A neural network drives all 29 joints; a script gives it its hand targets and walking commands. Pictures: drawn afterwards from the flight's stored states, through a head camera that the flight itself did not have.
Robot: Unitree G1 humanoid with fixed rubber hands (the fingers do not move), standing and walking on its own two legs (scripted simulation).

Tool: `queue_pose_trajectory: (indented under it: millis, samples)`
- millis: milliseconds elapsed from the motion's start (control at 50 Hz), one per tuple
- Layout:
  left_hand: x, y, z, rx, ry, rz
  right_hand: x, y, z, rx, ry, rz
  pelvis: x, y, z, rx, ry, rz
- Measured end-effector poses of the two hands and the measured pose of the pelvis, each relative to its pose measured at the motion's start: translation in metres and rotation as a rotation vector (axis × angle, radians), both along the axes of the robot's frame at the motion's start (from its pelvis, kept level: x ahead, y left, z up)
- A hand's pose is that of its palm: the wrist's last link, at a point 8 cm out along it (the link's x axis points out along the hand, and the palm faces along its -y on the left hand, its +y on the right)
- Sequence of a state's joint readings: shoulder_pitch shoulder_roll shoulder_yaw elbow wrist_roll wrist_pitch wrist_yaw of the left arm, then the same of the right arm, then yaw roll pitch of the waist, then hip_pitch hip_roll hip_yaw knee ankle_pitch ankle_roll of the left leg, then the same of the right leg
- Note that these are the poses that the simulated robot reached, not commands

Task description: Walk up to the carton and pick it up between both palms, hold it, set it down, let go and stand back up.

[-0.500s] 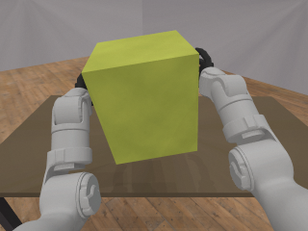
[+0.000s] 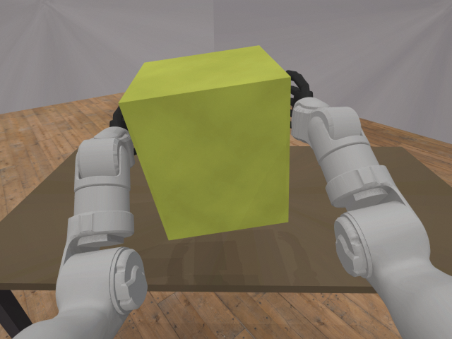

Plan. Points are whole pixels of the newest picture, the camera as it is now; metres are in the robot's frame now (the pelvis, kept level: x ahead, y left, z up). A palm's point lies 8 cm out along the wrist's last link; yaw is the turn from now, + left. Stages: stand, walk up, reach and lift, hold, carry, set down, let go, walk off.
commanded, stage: hold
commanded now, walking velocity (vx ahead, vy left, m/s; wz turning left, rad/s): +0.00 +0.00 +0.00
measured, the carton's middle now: (214, 140) +0.38 +0.00 +0.27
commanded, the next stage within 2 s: none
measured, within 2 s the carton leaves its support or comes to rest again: neither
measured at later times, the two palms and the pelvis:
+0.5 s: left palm (121, 140) +0.37 +0.15 +0.28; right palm (301, 112) +0.36 -0.15 +0.32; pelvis -0.01 +0.00 +0.00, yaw +0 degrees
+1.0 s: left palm (124, 140) +0.37 +0.15 +0.28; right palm (302, 113) +0.37 -0.15 +0.32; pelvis +0.00 +0.00 +0.00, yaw +0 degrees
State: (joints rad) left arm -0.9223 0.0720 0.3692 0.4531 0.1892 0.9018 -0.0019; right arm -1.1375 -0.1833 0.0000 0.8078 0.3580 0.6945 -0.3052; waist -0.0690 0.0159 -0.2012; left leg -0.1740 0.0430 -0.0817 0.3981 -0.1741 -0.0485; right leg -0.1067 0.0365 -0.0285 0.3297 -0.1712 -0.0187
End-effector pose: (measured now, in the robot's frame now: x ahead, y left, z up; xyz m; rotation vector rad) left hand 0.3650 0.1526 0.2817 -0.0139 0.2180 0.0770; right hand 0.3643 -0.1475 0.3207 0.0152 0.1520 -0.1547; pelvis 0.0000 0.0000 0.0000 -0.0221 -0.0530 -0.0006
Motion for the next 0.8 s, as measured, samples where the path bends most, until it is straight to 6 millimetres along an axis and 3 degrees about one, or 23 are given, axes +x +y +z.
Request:
queue_pose_trajectory:
  millis: [180, 800]
  samples:
    - [-0.0011, -0.0005, 0.0042, -0.005, -0.008, -0.001, -0.0022, -0.0001, 0.0063, -0.005, -0.006, -0.002, -0.0024, -0.0017, -0.0001, -0.001, 0.003, 0.003]
    - [0.0053, -0.0017, -0.0052, 0.005, 0.009, -0.006, 0.0032, -0.0012, -0.0035, 0.002, 0.017, -0.008, -0.0010, 0.0036, 0.0002, -0.003, 0.009, -0.005]
